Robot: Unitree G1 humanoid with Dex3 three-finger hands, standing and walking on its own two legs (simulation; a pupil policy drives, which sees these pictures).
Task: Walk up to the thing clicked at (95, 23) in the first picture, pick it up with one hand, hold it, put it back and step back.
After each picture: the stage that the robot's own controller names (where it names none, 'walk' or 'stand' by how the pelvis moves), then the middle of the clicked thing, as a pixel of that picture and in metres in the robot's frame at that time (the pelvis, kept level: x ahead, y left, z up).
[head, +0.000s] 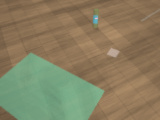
stand; (95, 18) +1.79 -0.12 -0.65
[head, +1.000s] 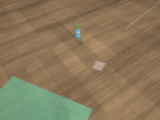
walk; (78, 32) +1.65 +0.24 -0.63
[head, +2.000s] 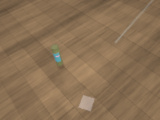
walk; (57, 55) +1.06 +0.40 -0.65
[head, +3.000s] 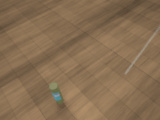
walk; (56, 93) +0.67 +0.33 -0.65
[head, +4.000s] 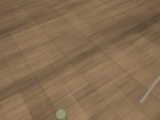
walk; out of the picture +0.45 +0.22 -0.64
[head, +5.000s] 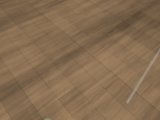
stand; out of the picture +0.37 +0.25 -0.65
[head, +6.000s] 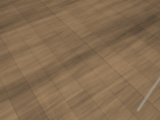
stand; out of the picture +0.34 +0.20 -0.64
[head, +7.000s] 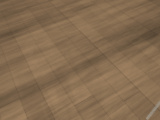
stand; out of the picture +0.34 +0.20 -0.65
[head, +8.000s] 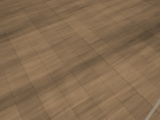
stand; out of the picture +0.31 +0.20 -0.65
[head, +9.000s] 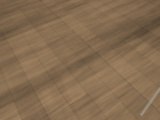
stand; out of the picture +0.34 +0.22 -0.66
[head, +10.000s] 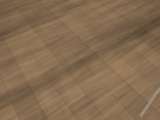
stand; out of the picture +0.32 +0.22 -0.66
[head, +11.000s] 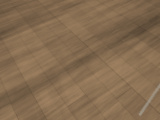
stand; out of the picture +0.32 +0.22 -0.66
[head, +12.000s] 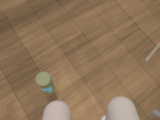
go down; (46, 84) +0.39 +0.19 -0.41
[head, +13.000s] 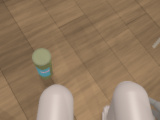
go down; (44, 66) +0.43 +0.17 -0.27
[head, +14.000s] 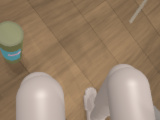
close in; (11, 46) +0.43 +0.20 -0.19
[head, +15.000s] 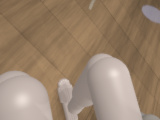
close; out of the picture +0.43 +0.22 -0.17
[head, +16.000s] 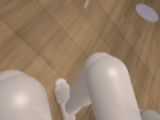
lift; out of the picture +0.42 +0.22 -0.16
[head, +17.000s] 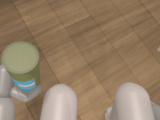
lift; (26, 75) +0.32 +0.21 -0.01
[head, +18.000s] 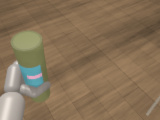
hold; (34, 72) +0.33 +0.17 +0.12
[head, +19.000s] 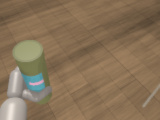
hold; (36, 77) +0.32 +0.17 +0.08
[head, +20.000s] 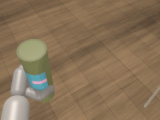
hold; (39, 76) +0.33 +0.16 +0.07
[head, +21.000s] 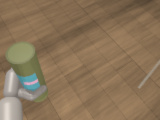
crouch; (31, 77) +0.35 +0.18 +0.01
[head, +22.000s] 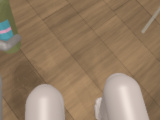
lower; (2, 25) +0.49 +0.21 -0.01
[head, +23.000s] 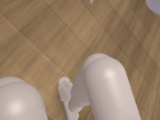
lower; out of the picture +0.47 +0.23 -0.15
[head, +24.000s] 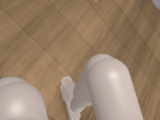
lower; out of the picture +0.47 +0.24 -0.15
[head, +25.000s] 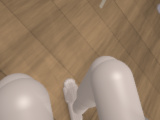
lower; out of the picture +0.43 +0.22 -0.16
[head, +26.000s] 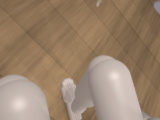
lower; out of the picture +0.43 +0.22 -0.16
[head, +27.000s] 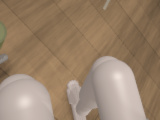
open; out of the picture +0.42 +0.20 -0.18
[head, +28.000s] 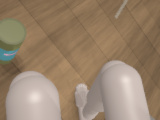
stand; (7, 46) +0.42 +0.19 -0.18
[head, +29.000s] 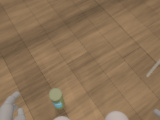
stand; (57, 99) +0.38 +0.15 -0.48
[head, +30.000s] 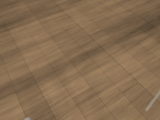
stand; out of the picture +0.35 +0.16 -0.60
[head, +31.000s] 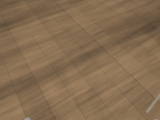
stand; out of the picture +0.34 +0.16 -0.60
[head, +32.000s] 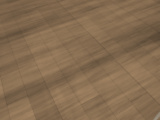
stand; out of the picture +0.35 +0.15 -0.65
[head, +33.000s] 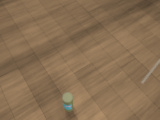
walk; (68, 102) +0.44 +0.10 -0.64
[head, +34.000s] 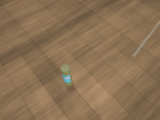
walk; (67, 75) +0.68 +0.19 -0.63
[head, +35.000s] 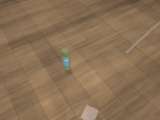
stand; (66, 59) +0.97 +0.20 -0.63
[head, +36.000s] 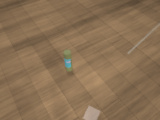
stand; (68, 60) +0.98 +0.20 -0.65
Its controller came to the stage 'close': yes
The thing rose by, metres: 0.72
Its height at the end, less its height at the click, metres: +0.00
